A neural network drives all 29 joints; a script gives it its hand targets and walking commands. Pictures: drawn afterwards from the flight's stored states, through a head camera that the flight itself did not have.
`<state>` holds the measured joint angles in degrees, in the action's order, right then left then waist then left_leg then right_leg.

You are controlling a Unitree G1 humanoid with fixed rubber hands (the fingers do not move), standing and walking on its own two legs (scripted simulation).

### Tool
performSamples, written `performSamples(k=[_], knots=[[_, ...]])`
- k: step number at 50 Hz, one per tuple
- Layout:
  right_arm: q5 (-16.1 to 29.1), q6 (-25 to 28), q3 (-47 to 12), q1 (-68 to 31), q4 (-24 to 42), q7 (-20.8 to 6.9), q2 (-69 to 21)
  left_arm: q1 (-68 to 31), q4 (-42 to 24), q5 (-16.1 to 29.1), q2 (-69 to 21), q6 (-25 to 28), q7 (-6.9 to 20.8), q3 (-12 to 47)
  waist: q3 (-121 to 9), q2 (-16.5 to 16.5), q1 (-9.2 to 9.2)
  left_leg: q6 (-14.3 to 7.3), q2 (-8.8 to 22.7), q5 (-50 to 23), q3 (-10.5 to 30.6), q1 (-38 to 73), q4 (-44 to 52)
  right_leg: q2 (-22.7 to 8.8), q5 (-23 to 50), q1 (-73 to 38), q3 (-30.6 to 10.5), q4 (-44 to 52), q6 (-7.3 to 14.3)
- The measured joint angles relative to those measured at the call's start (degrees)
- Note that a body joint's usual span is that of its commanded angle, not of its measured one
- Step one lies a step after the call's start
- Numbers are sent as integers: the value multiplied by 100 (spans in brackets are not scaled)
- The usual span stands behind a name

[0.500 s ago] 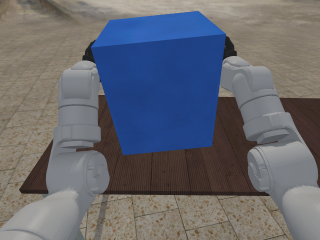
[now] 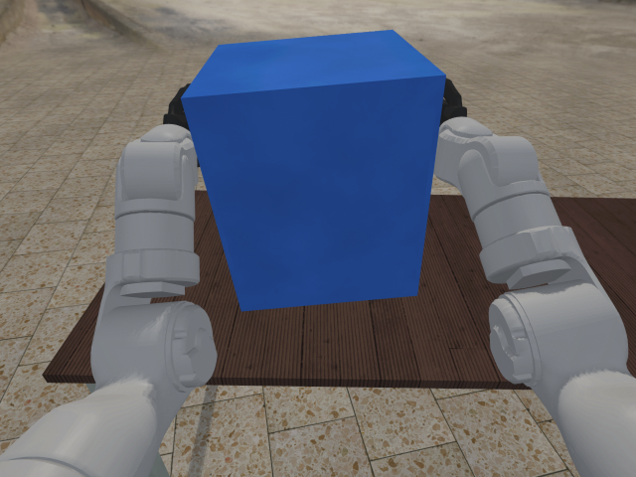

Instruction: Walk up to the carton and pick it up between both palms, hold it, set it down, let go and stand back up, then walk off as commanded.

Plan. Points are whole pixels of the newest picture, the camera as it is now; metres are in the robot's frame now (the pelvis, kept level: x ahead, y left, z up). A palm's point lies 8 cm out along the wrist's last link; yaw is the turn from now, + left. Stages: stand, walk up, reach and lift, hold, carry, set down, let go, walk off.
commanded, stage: hold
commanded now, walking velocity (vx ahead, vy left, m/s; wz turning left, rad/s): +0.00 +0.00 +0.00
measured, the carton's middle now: (317, 169) +0.37 +0.01 +0.28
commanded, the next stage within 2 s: none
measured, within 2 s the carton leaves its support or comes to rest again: neither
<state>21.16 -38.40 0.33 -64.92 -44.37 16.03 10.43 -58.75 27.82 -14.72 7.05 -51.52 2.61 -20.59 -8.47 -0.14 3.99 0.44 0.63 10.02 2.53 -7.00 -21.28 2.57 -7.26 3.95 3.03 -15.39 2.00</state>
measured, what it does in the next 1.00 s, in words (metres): stands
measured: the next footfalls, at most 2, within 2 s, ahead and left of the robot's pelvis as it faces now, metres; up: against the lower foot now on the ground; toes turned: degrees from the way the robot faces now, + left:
none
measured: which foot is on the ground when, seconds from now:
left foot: down 0.00-1.00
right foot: down 0.00-1.00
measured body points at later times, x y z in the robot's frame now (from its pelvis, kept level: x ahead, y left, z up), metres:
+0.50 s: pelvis +0.00 +0.00 +0.00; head -0.09 +0.01 +0.44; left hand +0.39 +0.16 +0.31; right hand +0.38 -0.15 +0.32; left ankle +0.02 +0.12 -0.75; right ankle +0.02 -0.10 -0.75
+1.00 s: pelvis +0.00 +0.00 +0.00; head -0.09 +0.01 +0.44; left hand +0.39 +0.16 +0.31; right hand +0.39 -0.14 +0.32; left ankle +0.02 +0.12 -0.75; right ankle +0.02 -0.10 -0.75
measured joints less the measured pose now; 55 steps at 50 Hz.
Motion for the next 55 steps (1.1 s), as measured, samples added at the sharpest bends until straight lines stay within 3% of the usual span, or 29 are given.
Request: performSamples(k=[4,9,12,18,25,55], knots=[[-51,-49,34,-53,-77,2,2,-102,220,44,65,33,1,60,-6,-32,50,-3,-12,-9,34,-41,-8,-4,-2,26,19,1,-1],[81,32,-80,-76,-1,11,82,-57,12,48,-9,76,-55,-8,-38,-43,-3,2,11,11,-18,-56,-16,22,11,58,-54,3,1],[44,4,41,-148,-191,-16,39,-68,100,-12,-14,29,-23,-23,-12,-50,54,0,-7,14,25,-10,-9,11,-10,-9,-22,14,-3],[217,30,-144,81,73,24,74,132,-245,-14,-57,-70,-42,60,-42,-36,62,1,-5,45,17,59,-10,20,-32,-71,-55,14,-3],[24,-45,52,47,34,14,2,-3,46,14,-5,20,-31,53,-42,7,90,-3,-11,26,46,26,-9,23,-21,-51,-49,22,-1],[81,-82,15,71,155,69,30,51,-46,8,-58,85,-17,-14,-54,-6,72,-10,-38,13,88,-14,4,28,-37,-13,-95,7,-10]])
